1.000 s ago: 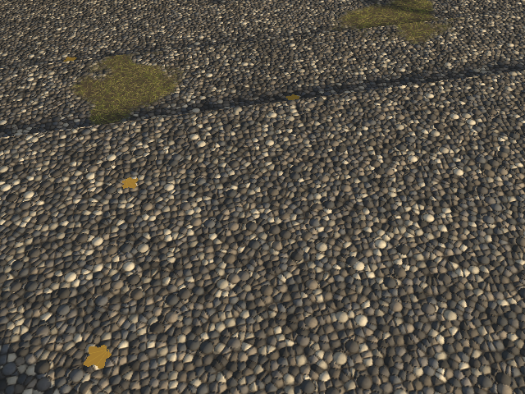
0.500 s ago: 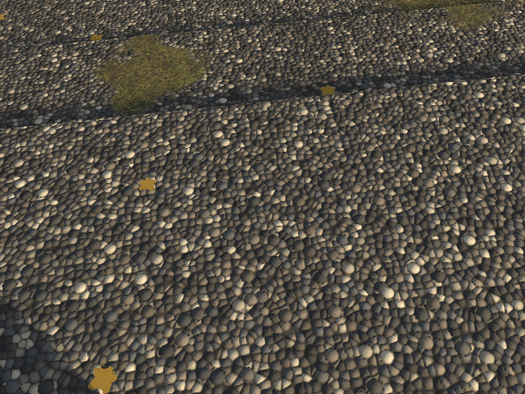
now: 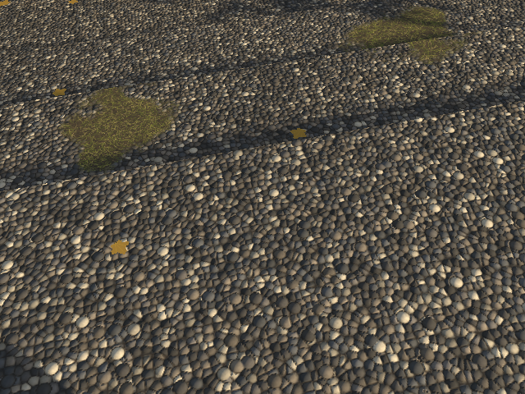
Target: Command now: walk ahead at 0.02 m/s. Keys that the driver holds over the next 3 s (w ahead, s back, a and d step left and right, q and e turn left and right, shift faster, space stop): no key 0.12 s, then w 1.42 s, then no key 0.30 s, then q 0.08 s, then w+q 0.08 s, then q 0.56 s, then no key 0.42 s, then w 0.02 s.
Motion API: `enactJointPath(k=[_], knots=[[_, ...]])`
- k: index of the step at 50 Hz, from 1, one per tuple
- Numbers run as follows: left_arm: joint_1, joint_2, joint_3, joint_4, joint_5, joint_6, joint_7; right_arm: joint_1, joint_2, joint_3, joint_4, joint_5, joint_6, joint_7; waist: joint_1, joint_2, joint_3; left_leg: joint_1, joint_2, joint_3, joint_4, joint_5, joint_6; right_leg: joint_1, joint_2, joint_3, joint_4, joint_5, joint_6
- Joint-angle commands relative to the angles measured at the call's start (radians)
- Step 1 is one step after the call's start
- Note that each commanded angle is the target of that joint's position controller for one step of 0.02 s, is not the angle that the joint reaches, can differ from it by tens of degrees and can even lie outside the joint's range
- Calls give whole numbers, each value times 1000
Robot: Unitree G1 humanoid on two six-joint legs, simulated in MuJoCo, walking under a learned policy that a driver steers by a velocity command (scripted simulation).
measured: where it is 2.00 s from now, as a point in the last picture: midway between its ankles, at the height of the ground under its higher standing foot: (267, 283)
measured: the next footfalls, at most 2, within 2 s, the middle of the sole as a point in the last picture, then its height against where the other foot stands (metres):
right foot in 0.84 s outside the picture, level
left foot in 1.40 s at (231, 315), level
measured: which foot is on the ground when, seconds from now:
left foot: down 0.00-0.86, up 0.88-1.00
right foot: down 0.00-0.42, up 0.44-0.82, down 0.84-1.00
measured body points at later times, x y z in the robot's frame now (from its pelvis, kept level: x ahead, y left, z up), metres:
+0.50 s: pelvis +0.12 +0.01 -0.01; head +0.13 +0.02 +0.44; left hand +0.14 +0.26 -0.16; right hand +0.15 -0.24 -0.15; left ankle +0.06 +0.09 -0.74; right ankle +0.02 -0.12 -0.65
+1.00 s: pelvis +0.37 -0.04 +0.00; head +0.39 -0.04 +0.45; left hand +0.47 +0.23 -0.13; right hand +0.42 -0.30 -0.14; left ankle +0.31 +0.11 -0.64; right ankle +0.44 -0.11 -0.74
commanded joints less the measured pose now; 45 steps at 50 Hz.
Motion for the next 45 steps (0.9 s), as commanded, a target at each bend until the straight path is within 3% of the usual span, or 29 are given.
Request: enactJointPath(k=[1,6,7,8,10,12,14,16,17,18,19,20,21,22,23,24,25,26,29,32,33,36,38,40,41,42,43,44,45], knots=[[15,93,17,-15,-7,-30,0,23,-92,-20,-23,-2,-7,-8,-11,-92,26,74,71,-85,-66,-110,21,-79,-33,44,-167,-55,-38],[56,98,17,1,-11,-33,-2,15,-88,-19,-10,6,-10,1,8,-46,-21,99,74,-79,-29,72,24,-1,-23,27,-119,123,-44],[82,95,17,13,-12,-30,-2,32,-82,-18,3,9,-8,0,12,-41,-47,112,61,-65,-18,-8,28,13,-14,17,-120,43,-50],[91,105,22,17,-19,-26,-1,38,-89,-22,9,16,-4,-1,11,-44,-31,96,45,-52,-1,-162,35,-3,-6,14,-117,-90,-67],[87,120,28,2,-28,-27,0,37,-102,-29,9,24,-6,-1,11,-43,52,3,45,-68,9,-435,55,-59,-20,49,-122,-323,-114],[110,113,27,-6,-38,-51,-3,35,-93,-29,3,32,-33,5,17,-41,115,-67,66,-104,23,-473,75,-73,-55,104,-130,-371,-153],[155,124,33,0,-44,-77,-10,26,-79,-29,-8,34,-66,17,24,-82,120,-136,61,-94,95,-393,77,-5,-110,192,-140,-324,-195],[207,157,45,12,-48,-92,-18,0,-56,-25,-28,35,-94,33,27,-169,100,-239,30,-30,223,-251,63,134,-217,342,-181,-165,-247],[208,165,49,10,-47,-96,-21,-4,-54,-25,-34,37,-103,39,21,-179,96,-269,36,-22,249,-175,63,181,-260,385,-169,-50,-262],[197,161,50,0,-45,-98,-23,1,-62,-27,-33,37,-108,44,14,-157,84,-252,43,-27,248,-117,67,184,-265,376,-137,40,-257],[174,151,49,-14,-42,-100,-26,37,-78,-35,-20,39,-113,49,-6,-118,62,-189,47,-34,243,-28,66,166,-225,316,-77,118,-235],[103,143,47,-42,-36,-101,-30,147,-97,-47,17,44,-117,54,-67,-79,18,9,43,-61,185,69,80,49,-146,208,40,252,-189],[-20,119,38,-94,-30,-111,-37,344,-163,-75,79,44,-118,55,-162,60,-45,334,118,-248,48,183,138,-197,-5,30,341,429,-110],[-48,76,31,-116,-5,-129,-42,478,-209,-77,120,32,-102,56,-174,282,-86,595,303,-540,-45,442,192,-498,91,-33,692,-152,-47],[-29,65,26,-124,-32,-138,-51,450,-164,-55,108,23,-99,56,-133,217,-78,611,406,-683,-80,415,255,-662,79,72,816,-283,-68],[-84,79,27,-141,-60,-138,-55,380,-125,-40,90,16,-100,53,-105,85,7,565,414,-641,-87,379,260,-745,31,93,904,-250,-90],[-119,82,27,-161,-70,-135,-57,336,-108,-28,78,13,-99,51,-81,13,50,523,398,-549,-108,383,244,-789,-3,76,910,-177,-101],[-122,78,31,-166,-58,-130,-54,300,-97,-16,70,12,-95,52,-53,-30,68,469,360,-460,-135,385,209,-775,-43,54,860,-103,-104],[-121,65,33,-184,-40,-109,-57,259,-71,1,55,9,-78,35,-13,21,91,302,257,-283,-245,353,144,-622,-71,-10,643,52,-70],[-271,26,13,-251,-28,-103,-57,253,-112,-3,39,4,-74,8,-34,29,122,142,173,-150,-316,362,116,-427,-21,-77,276,261,-39],[-324,18,7,-270,-31,-101,-59,281,-130,-9,43,7,-76,2,-51,42,121,128,174,-143,-347,345,117,-367,3,-97,185,304,-36],[-396,56,11,-312,-45,-95,-71,331,-151,-24,65,25,-80,-1,-52,68,128,241,230,-150,-360,338,116,-332,16,-72,34,352,-59],[-387,94,24,-323,-45,-98,-79,324,-151,-32,67,25,-76,1,-22,68,99,346,263,-140,-291,511,98,-300,28,-60,-16,333,-92],[-274,145,48,-296,-43,-98,-78,304,-171,-45,58,14,-62,2,47,105,-6,427,273,-125,-125,816,77,-156,70,-78,-1,255,-129],[-127,183,70,-252,-44,-95,-74,286,-165,-44,50,7,-51,5,120,109,-89,397,241,-101,54,895,58,25,91,-93,-12,238,-159],[54,225,86,-207,-36,-89,-66,261,-148,-35,26,-2,-49,11,193,83,-199,194,208,-95,306,715,38,329,-13,16,28,232,-210],[190,309,104,-178,-8,-87,-64,394,-17,0,16,1,-64,25,139,-170,-390,-213,29,-70,753,121,-28,727,-302,499,-20,32,-390],[186,232,78,-166,-10,-84,-67,377,-40,-3,35,20,-94,37,144,-213,-438,-337,-19,-207,926,-395,-7,715,-361,775,-216,-105,-405],[71,189,62,-179,-25,-90,-69,261,-127,-28,-12,49,-110,41,119,-186,-229,-433,47,-198,970,-348,14,538,-318,638,-261,-163,-341]])
Over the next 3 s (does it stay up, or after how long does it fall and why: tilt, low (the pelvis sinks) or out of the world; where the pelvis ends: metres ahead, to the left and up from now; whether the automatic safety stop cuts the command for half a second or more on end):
stays up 0.93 0.03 0.01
